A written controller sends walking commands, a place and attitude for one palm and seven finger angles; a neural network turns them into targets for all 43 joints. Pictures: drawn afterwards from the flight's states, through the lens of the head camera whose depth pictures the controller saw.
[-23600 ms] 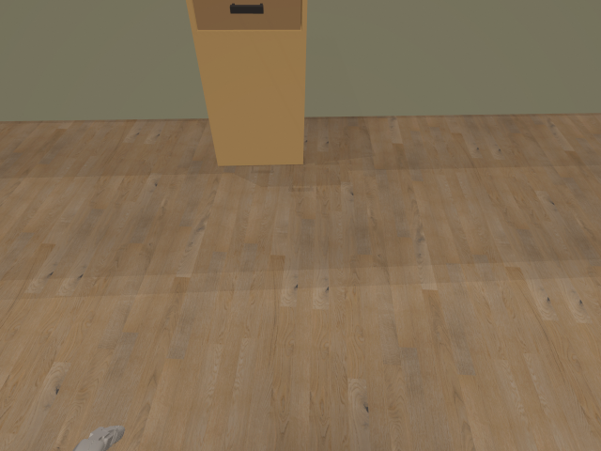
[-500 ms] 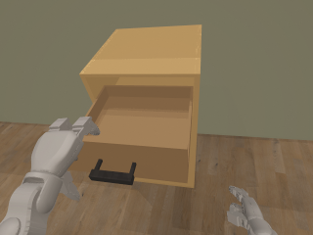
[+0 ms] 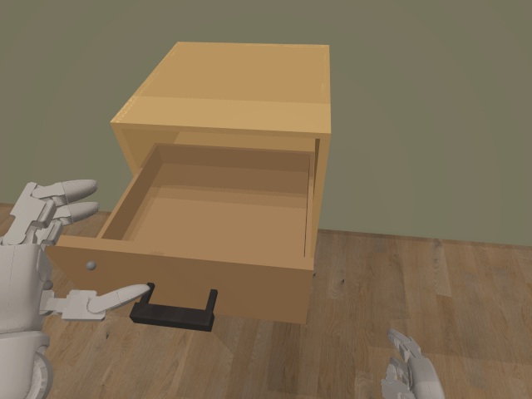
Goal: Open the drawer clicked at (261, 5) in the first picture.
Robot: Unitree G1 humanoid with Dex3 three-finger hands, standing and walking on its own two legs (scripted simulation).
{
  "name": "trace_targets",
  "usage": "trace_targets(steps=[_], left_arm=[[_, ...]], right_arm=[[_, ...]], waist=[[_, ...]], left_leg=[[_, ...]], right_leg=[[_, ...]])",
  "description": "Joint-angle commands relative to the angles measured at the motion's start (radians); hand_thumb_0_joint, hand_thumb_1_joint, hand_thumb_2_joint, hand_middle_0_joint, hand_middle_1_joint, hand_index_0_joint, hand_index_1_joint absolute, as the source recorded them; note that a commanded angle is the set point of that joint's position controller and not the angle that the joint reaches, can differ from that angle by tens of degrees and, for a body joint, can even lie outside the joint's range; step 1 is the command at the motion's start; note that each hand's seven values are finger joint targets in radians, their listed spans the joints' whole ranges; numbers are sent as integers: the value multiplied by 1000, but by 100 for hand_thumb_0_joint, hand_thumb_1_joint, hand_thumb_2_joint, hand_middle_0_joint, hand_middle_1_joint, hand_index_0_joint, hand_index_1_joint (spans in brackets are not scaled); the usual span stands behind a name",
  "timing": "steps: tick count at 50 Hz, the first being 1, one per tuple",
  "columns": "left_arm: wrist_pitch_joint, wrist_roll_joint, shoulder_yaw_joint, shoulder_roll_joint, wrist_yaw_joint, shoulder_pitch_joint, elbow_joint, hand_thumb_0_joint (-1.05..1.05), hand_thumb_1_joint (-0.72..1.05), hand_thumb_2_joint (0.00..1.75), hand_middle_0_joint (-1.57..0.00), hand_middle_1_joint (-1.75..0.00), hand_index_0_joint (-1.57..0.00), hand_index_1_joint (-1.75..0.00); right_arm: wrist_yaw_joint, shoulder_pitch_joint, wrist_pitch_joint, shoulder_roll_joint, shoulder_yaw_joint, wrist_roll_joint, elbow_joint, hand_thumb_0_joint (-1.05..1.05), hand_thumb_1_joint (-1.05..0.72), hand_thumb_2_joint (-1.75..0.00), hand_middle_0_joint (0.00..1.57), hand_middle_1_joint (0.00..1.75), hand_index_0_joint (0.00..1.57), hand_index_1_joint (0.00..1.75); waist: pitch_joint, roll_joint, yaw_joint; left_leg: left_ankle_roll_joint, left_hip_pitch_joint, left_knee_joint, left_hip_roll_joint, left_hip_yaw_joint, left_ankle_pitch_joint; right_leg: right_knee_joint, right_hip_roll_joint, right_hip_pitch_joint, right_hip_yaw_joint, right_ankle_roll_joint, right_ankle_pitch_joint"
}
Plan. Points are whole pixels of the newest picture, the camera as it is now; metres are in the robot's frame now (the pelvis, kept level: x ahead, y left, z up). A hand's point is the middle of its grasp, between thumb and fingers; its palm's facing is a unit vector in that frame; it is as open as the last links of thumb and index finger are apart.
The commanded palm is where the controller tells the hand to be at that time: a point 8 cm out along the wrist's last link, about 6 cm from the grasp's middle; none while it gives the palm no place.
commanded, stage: draw the hand back to the body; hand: left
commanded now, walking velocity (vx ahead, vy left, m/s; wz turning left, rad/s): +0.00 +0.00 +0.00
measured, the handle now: (176, 304) +0.25 +0.18 +0.00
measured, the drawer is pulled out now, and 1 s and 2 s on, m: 0.30 0.30 0.30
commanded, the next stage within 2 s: step back with the hand held close in 0.62 s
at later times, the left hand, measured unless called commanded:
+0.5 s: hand (69, 286) +0.18 +0.23 +0.17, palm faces +0.42 -0.81 -0.40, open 8.0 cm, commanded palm +0.13 +0.28 +0.19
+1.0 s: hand (66, 297) +0.17 +0.24 +0.17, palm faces +0.30 -0.81 -0.51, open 7.4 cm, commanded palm +0.10 +0.29 +0.19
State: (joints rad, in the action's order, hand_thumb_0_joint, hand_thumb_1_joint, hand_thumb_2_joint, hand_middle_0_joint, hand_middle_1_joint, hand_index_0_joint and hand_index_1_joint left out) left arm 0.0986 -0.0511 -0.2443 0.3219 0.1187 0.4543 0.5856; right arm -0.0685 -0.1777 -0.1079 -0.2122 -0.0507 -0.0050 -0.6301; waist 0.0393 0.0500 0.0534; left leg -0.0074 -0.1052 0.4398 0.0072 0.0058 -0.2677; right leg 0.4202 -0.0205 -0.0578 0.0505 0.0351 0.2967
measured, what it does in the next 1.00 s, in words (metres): stands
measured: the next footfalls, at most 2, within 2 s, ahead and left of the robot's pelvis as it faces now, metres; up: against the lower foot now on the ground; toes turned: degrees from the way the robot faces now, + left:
right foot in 1.82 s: -0.25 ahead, -0.12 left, +0.00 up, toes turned +0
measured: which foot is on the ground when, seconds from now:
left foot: down 0.00-1.00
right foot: down 0.00-1.00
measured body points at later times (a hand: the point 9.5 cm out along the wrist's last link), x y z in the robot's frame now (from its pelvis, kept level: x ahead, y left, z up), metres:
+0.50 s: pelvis +0.00 +0.00 +0.00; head -0.01 -0.03 +0.45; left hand +0.15 +0.27 +0.20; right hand +0.21 -0.22 -0.08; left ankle -0.01 +0.11 -0.74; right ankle -0.04 -0.09 -0.74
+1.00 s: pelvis -0.02 +0.01 +0.00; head +0.00 -0.01 +0.45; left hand +0.15 +0.28 +0.19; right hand +0.16 -0.24 -0.09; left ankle -0.01 +0.11 -0.74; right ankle -0.04 -0.09 -0.74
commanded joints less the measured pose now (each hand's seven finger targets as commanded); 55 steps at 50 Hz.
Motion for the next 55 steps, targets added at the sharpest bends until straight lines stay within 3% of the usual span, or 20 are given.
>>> trace_targets(steps=[1, 4, 5, 9, 13, 21, 24, 30, 33, 35, 36, 37, 38, 39, 42, 46, 49, 53, 55], left_arm=[[55, -20, -109, 141, 4, -3, 181, 0, 20, 60, -25, -75, -25, -75], [60, -21, -145, 168, 6, 33, 207, 0, 31, 64, -24, -68, -24, -68], [58, -21, -152, 178, 7, 34, 214, 0, 34, 66, -24, -66, -24, -66], [54, -24, -176, 188, 13, 47, 206, 0, 48, 72, -23, -57, -23, -57], [48, -30, -185, 184, 15, 47, 155, 0, 62, 78, -22, -48, -22, -48], [52, -26, -164, 182, 19, 7, 161, 0, 90, 90, -20, -30, -20, -30], [53, -28, -176, 192, 21, 18, 160, 0, 90, 90, -20, -30, -20, -30], [52, -29, -185, 195, 20, 18, 151, 0, 90, 90, -20, -30, -20, -30], [53, -31, -173, 180, 17, 29, 128, 0, 90, 90, -20, -30, -20, -30], [56, -30, -170, 184, 16, 10, 148, 0, 90, 90, -20, -30, -20, -30], [58, -30, -179, 194, 19, 11, 144, 0, 90, 90, -20, -30, -20, -30], [105, -30, -336, 344, 21, -112, 234, 0, 90, 90, -20, -30, -20, -30], [109, -26, -284, 271, 10, -19, 123, 0, 90, 90, -20, -30, -20, -30], [107, -22, -244, 241, 2, 16, 119, 0, 90, 90, -20, -30, -20, -30], [124, -19, -230, 217, -3, 93, 131, 0, 90, 90, -20, -30, -20, -30], [126, -22, -259, 234, 3, 178, 188, 0, 90, 90, -20, -30, -20, -30], [129, -25, -285, 257, 10, 201, 231, 0, 90, 90, -20, -30, -20, -30], [137, -29, -302, 267, 22, 222, 263, 0, 90, 90, -20, -30, -20, -30], [140, -27, -316, 280, 29, 220, 270, 0, 90, 90, -20, -30, -20, -30]], right_arm=[[-1, 158, -52, -96, 51, 7, 179, 0, -90, -90, 20, 30, 20, 30], [-3, 159, -45, -95, 58, 10, 180, 0, -90, -90, 20, 30, 20, 30], [-4, 164, -45, -97, 60, 13, 177, 0, -90, -90, 20, 30, 20, 30], [-7, 155, -38, -90, 63, 17, 172, 0, -90, -90, 20, 30, 20, 30], [-12, 153, -24, -92, 68, 24, 167, 0, -90, -90, 20, 30, 20, 30], [-13, 161, -34, -98, 66, 24, 168, 0, -90, -90, 20, 30, 20, 30], [-13, 164, -36, -95, 65, 24, 173, 0, -90, -90, 20, 30, 20, 30], [-13, 167, -34, -93, 64, 26, 168, 0, -90, -90, 20, 30, 20, 30], [-10, 167, -30, -90, 64, 28, 169, 0, -90, -90, 20, 30, 20, 30], [-11, 168, -32, -94, 65, 28, 169, 0, -90, -90, 20, 30, 20, 30], [-11, 168, -35, -93, 65, 28, 169, 0, -90, -90, 20, 30, 20, 30], [-3, 101, -18, -123, 71, 33, 198, 0, -90, -90, 20, 30, 20, 30], [-4, 106, -5, -99, 69, 31, 174, 0, -90, -90, 20, 30, 20, 30], [-3, 124, 4, -101, 70, 34, 184, 0, -90, -90, 20, 30, 20, 30], [-3, 124, 19, -114, 76, 32, 200, 0, -90, -90, 20, 30, 20, 30], [-2, 120, 45, -125, 94, 36, 221, 0, -90, -90, 20, 30, 20, 30], [-8, 126, 60, -118, 101, 39, 240, 0, -90, -90, 20, 30, 20, 30], [-17, 120, 58, -120, 105, 38, 245, 0, -90, -90, 20, 30, 20, 30], [-20, 122, 52, -125, 106, 34, 243, 0, -90, -90, 20, 30, 20, 30]], waist=[[-127, -40, 11], [-172, -30, 16], [-171, 1, 13], [-160, -1, 8], [-128, -29, 2], [-96, 17, -2], [-110, -31, 4], [-99, 22, 2], [-80, -11, 1], [-87, 30, -1], [-85, 8, 0], [-28, -30, -37], [-40, -110, -46], [-50, -146, -48], [-130, -48, -53], [-221, -20, -53], [-228, -54, -54], [-222, -18, -52], [-212, 36, -48]], left_leg=[[-10, 39, -42, -45, -12, 327], [-13, 50, -20, -42, -2, 384], [-8, 48, -16, -42, -1, 395], [-8, 49, -11, -41, 4, 395], [-9, 42, -16, -41, 5, 341], [-11, 33, -33, -37, -9, 264], [-13, 30, -31, -36, -10, 253], [-9, 20, -24, -35, -7, 258], [-12, 20, -26, -38, -7, 233], [-10, 21, -24, -35, -6, 227], [-10, 16, -28, -37, -12, 218], [-35, -55, 28, -51, -44, 187], [-33, -44, 63, -46, -48, 180], [-32, -44, 88, -40, -42, 190], [-30, -51, 87, -50, -31, 289], [-31, -58, 70, -84, -53, 446], [-28, -90, 79, -94, -68, 446], [-34, -140, 33, -120, -120, 402], [-41, -177, -10, -141, -144, 374]], right_leg=[[-47, 42, -20, -5, -14, -332], [-38, 47, -2, -12, -17, -408], [-37, 47, -1, -15, -14, -422], [-40, 49, -19, -11, -21, -438], [-52, 48, -46, -10, -23, -400], [-66, 48, -78, -10, -20, -289], [-62, 48, -71, -11, -22, -283], [-66, 51, -68, -16, -17, -303], [-71, 51, -88, -16, -22, -274], [-75, 51, -86, -18, -19, -266], [-73, 52, -88, -16, -21, -252], [-129, 116, -177, -114, -20, -312], [-130, 146, -183, -104, -14, -351], [-123, 162, -183, -112, -12, -410], [-57, 175, -138, -87, -11, -496], [8, 147, -90, -55, -20, -483], [27, 143, -105, -59, -16, -449], [57, 115, -119, -50, -15, -325], [84, 93, -115, -42, -23, -258]])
